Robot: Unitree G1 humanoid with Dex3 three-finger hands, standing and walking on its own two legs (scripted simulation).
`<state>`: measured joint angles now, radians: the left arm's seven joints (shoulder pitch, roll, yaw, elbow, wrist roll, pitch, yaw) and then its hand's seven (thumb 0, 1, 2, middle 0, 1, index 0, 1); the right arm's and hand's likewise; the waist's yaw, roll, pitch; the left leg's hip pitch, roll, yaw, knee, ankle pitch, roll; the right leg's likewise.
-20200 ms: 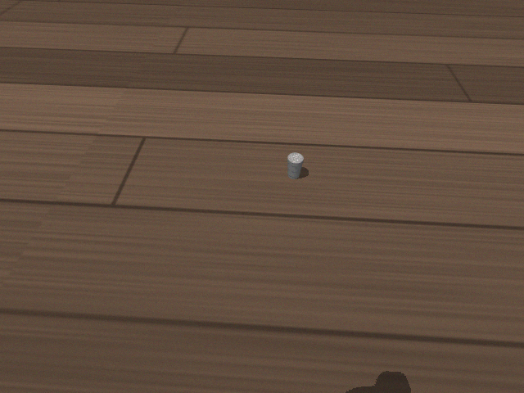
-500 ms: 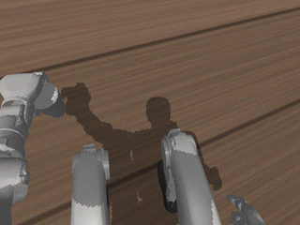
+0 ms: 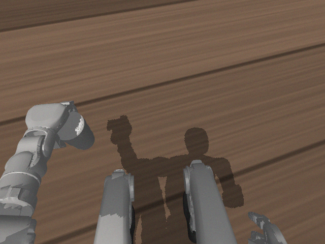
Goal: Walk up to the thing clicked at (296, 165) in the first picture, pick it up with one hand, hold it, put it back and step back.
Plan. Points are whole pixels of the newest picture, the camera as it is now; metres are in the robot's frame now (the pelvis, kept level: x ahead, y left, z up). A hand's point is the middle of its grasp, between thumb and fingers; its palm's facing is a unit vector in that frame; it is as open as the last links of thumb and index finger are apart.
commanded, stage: lift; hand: left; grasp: from the side
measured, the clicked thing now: (77, 133) +0.42 +0.22 -0.16
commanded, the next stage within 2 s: hold in 0.96 s
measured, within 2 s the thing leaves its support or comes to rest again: neither
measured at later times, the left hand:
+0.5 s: hand (37, 113) +0.37 +0.21 +0.10, palm faces -0.44 -0.09 -0.89, open 10.3 cm
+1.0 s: hand (9, 91) +0.37 +0.20 +0.18, palm faces -0.43 -0.08 -0.90, open 10.4 cm
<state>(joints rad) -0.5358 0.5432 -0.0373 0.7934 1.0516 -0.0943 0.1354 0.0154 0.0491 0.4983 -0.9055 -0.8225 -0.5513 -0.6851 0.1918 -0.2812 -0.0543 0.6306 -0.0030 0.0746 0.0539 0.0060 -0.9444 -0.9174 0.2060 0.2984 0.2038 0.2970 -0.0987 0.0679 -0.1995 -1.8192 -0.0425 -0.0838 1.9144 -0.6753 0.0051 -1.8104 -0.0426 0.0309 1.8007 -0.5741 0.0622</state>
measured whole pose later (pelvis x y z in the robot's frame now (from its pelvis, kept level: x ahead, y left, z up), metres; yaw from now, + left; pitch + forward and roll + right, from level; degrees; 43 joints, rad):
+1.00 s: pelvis +0.06 -0.03 +0.24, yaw +0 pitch +9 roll +0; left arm -0.28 0.39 -0.20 0.74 0.97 0.04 0.10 -0.05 0.00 0.67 -0.86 -0.84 -0.52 -0.73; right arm 0.23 -0.25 -0.05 0.70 0.05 0.04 -0.05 0.01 -0.93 -0.91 0.20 0.30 0.20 0.30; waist -0.03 0.04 -0.08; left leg -0.60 0.03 -0.02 0.85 -0.40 -0.02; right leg -0.65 -0.02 0.04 0.82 -0.32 0.04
